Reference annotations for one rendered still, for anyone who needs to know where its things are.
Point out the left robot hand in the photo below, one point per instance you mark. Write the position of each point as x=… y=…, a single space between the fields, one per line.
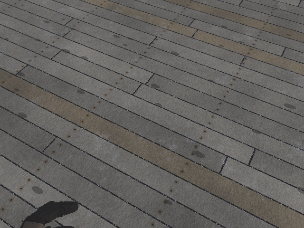
x=48 y=212

